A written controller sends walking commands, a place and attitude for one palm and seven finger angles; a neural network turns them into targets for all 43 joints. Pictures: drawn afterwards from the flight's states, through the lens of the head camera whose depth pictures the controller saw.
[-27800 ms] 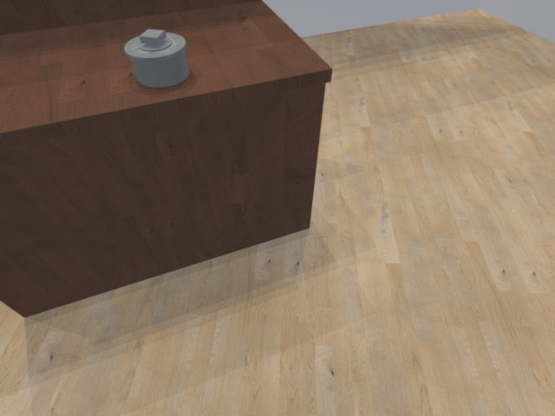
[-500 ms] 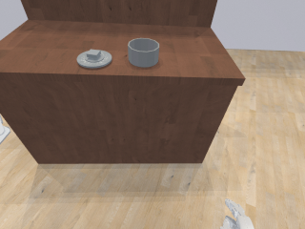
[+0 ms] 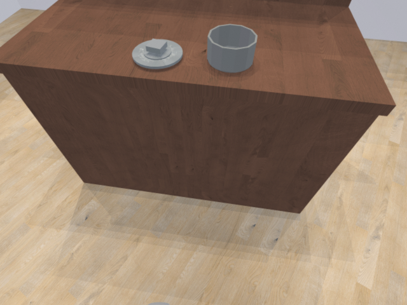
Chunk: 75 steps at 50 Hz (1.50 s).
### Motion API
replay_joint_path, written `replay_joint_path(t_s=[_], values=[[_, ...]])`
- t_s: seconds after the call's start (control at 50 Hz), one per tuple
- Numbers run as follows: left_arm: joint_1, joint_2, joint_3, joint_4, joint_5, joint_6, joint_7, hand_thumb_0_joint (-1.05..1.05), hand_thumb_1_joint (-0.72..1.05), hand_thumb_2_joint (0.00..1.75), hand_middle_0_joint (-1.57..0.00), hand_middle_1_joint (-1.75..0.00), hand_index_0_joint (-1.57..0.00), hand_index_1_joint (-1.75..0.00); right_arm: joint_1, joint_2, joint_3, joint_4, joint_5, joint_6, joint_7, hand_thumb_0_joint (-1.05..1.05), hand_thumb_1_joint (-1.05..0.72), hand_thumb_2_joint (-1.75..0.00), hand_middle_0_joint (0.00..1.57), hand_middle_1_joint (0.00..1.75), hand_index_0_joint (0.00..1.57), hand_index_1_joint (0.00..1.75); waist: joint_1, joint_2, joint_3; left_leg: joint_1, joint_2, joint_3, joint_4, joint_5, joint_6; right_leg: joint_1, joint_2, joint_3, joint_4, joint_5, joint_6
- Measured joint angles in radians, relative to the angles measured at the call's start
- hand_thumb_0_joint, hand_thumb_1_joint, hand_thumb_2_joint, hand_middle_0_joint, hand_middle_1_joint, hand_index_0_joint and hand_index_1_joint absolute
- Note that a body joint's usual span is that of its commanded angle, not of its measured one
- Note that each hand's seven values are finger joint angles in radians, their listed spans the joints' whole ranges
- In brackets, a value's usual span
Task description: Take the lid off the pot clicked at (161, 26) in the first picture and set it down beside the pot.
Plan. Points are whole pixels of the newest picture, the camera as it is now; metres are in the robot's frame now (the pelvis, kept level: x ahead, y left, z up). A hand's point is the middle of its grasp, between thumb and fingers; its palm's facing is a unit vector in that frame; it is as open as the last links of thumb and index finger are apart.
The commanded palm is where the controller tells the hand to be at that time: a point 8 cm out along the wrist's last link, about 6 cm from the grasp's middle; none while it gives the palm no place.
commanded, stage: stop stepping back and stand still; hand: left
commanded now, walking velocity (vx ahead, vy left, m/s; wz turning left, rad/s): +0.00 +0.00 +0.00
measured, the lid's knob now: (156, 46) +0.80 +0.19 +0.06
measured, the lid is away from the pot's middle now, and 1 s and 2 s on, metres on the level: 0.23 0.23 0.23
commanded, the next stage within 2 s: let the arm hang, fingers relaxed in 0.38 s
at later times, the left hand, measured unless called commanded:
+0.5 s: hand out of the picture +0.09 +0.20 -0.16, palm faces -0.01 -0.98 -0.22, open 7.3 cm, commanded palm none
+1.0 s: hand out of the picture +0.04 +0.20 -0.16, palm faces -0.02 -0.98 -0.21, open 7.3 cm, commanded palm none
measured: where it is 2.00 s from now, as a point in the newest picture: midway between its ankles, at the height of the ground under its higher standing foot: outside the picture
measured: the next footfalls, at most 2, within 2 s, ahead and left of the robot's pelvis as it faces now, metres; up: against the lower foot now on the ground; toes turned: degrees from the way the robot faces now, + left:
none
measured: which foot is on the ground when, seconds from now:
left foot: down 0.00-1.00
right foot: down 0.00-1.00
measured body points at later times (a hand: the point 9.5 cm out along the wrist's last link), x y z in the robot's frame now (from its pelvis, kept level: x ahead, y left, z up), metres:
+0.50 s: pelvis +0.04 +0.02 +0.01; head +0.06 +0.01 +0.46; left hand +0.09 +0.25 -0.15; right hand +0.04 -0.21 -0.15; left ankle -0.01 +0.13 -0.73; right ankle -0.05 -0.09 -0.73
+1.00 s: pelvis +0.03 +0.02 +0.01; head +0.05 +0.02 +0.46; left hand +0.04 +0.25 -0.14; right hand -0.01 -0.18 -0.15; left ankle -0.01 +0.13 -0.73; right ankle -0.05 -0.09 -0.73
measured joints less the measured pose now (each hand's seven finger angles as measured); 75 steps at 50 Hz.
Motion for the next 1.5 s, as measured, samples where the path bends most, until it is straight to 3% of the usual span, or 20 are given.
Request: replay_joint_path(t_s=[0.04,0.08,0.1,0.16,0.26,0.48,0.78,1.5], values=[[0.008,-0.016,-0.002,0.026,0.001,-0.006,0.011,0.0,0.95,0.9,-0.2,-0.29,-0.2,-0.29,-0.009,0.005,-0.003,0.019,0.005,-0.002,-0.001,0.01,-0.91,-0.9,0.2,0.3,0.19,0.3,0.005,0.008,0.001,0.018,-0.013,0.015,-0.013,-0.004,0.012,0.033,0.0,0.005,-0.059,0.023,-0.002],[0.01,-0.032,-0.006,0.047,-0.002,-0.008,0.017,0.0,0.93,0.9,-0.2,-0.29,-0.2,-0.29,-0.019,0.011,0.0,0.023,0.008,-0.014,-0.003,0.01,-0.91,-0.9,0.2,0.3,0.19,0.3,0.003,0.02,0.0,0.065,-0.015,0.027,-0.128,0.137,0.028,0.052,0.005,0.01,-0.091,0.033,0.004],[0.009,-0.04,-0.008,0.054,-0.004,-0.007,0.019,0.0,0.93,0.9,-0.2,-0.29,-0.2,-0.29,-0.025,0.015,0.003,0.026,0.007,-0.022,-0.005,0.01,-0.91,-0.9,0.2,0.3,0.19,0.3,0.002,0.025,-0.002,0.09,-0.011,0.029,-0.168,0.145,0.022,0.054,0.009,0.013,-0.093,0.031,0.008],[-0.022,-0.059,-0.012,0.069,-0.006,-0.005,0.024,0.0,0.92,0.9,-0.2,-0.29,-0.2,-0.3,-0.056,0.043,0.013,0.04,0.007,-0.034,-0.015,0.01,-0.91,-0.9,0.2,0.3,0.19,0.3,0.001,0.022,-0.001,0.127,-0.012,0.041,-0.21,0.077,-0.001,0.068,0.007,0.024,-0.102,0.023,0.015],[-0.096,-0.089,-0.013,0.058,-0.006,-0.014,0.032,0.0,0.91,0.9,-0.2,-0.29,-0.2,-0.3,-0.094,0.048,0.009,0.066,0.008,-0.031,-0.033,0.02,-0.95,-0.9,0.2,0.3,0.2,0.3,-0.001,0.02,-0.005,0.159,-0.017,0.053,-0.224,0.072,0.003,0.101,0.001,0.033,-0.125,0.025,0.021],[-0.175,-0.037,0.005,0.028,-0.007,-0.011,0.035,0.01,0.93,0.9,-0.2,-0.29,-0.2,-0.3,-0.108,0.05,0.004,0.069,0.002,-0.032,-0.031,0.01,-0.94,-0.9,0.2,0.3,0.2,0.3,-0.017,0.004,-0.022,0.204,-0.021,0.07,-0.25,0.063,0.007,0.136,-0.003,0.048,-0.142,0.024,0.028],[-0.172,-0.044,0.004,0.025,-0.008,-0.011,0.033,0.0,0.92,0.9,-0.2,-0.29,-0.2,-0.3,-0.057,0.069,0.013,0.098,0.001,-0.031,-0.024,0.01,-0.92,-0.9,0.2,0.3,0.19,0.3,-0.027,0.012,-0.02,0.223,-0.033,0.08,-0.289,0.09,0.017,0.149,-0.013,0.057,-0.173,0.05,0.038],[-0.095,-0.087,-0.011,0.1,-0.005,-0.018,0.034,0.0,0.92,0.9,-0.2,-0.29,-0.2,-0.3,-0.051,0.086,0.02,0.128,0.006,-0.04,-0.025,0.01,-0.91,-0.9,0.2,0.3,0.19,0.3,-0.015,0.008,-0.016,0.213,-0.033,0.087,-0.318,0.133,0.024,0.133,-0.014,0.063,-0.195,0.093,0.042]])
